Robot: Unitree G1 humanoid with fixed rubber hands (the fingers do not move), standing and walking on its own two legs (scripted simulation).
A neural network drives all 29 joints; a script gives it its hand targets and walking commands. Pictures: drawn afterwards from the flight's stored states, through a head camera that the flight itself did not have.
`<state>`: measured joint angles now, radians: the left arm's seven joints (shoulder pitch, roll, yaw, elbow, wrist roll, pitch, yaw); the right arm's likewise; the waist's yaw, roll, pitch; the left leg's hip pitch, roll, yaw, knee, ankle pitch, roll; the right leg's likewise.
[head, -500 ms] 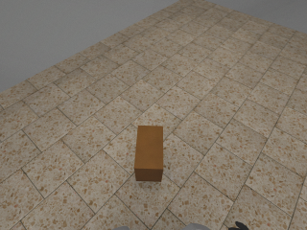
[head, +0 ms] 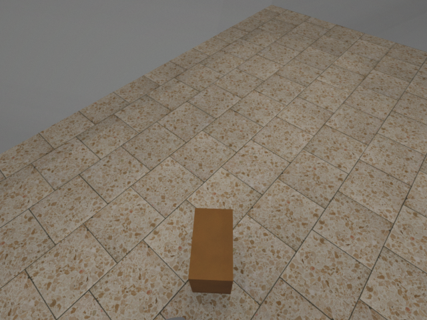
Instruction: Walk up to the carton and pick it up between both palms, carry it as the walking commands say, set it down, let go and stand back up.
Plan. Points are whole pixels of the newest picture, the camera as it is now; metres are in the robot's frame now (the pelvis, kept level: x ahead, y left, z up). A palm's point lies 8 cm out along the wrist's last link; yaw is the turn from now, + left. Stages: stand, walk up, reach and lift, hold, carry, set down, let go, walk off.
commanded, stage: walk up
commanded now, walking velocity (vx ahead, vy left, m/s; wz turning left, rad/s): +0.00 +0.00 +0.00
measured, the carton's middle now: (212, 250) +0.45 +0.04 -0.65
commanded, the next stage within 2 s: stand in 1.80 s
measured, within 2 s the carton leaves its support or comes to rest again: neither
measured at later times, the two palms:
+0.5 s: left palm out of the picture +0.05 +0.23 -0.14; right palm out of the picture +0.03 -0.22 -0.16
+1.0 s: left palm out of the picture +0.03 +0.35 -0.16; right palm (302, 306) +0.16 -0.15 -0.15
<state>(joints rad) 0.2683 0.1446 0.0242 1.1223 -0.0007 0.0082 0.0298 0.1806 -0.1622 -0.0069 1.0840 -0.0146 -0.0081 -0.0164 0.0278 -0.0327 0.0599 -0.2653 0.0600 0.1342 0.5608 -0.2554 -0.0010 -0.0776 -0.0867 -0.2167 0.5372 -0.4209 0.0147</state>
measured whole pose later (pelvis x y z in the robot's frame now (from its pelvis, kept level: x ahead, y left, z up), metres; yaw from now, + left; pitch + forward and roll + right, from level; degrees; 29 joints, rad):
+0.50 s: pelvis +0.03 +0.00 +0.00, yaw -1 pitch -2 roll +1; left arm 0.23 0.13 0.03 1.11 0.01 0.01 0.06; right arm 0.24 -0.16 -0.04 1.11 -0.01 0.03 -0.05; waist -0.01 0.02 0.06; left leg -0.20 0.06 0.16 0.55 -0.31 -0.01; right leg -0.02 -0.09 -0.19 0.50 -0.45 0.02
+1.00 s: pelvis +0.05 +0.09 -0.02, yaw -2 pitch -3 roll +4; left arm 0.28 0.25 0.04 1.07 0.02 0.04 0.03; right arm 0.07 -0.19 -0.03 0.95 -0.02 0.01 -0.02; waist 0.05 -0.10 0.19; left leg -0.39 0.01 0.19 0.66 -0.21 0.04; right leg -0.29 -0.13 -0.03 0.98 -0.61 0.01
